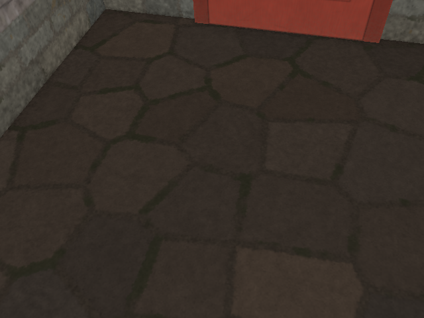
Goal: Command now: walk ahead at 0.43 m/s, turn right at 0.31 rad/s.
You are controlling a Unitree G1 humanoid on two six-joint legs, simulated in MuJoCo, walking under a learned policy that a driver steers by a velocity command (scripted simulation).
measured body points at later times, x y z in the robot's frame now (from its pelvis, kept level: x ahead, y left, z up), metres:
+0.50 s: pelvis +0.16 +0.02 +0.00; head +0.19 +0.04 +0.45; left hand +0.33 +0.27 -0.13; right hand +0.23 -0.27 -0.09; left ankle +0.26 +0.09 -0.73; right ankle +0.07 -0.07 -0.65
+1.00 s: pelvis +0.14 -0.01 +0.02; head +0.13 -0.04 +0.46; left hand +0.36 +0.15 -0.08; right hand +0.08 -0.28 -0.13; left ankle +0.21 +0.12 -0.68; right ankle +0.10 -0.08 -0.73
